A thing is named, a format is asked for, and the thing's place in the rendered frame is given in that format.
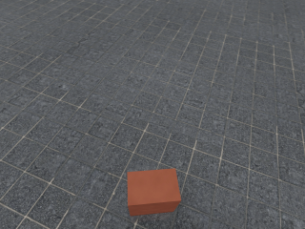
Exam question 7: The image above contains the carton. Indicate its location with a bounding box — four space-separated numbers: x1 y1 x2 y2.
127 168 181 217

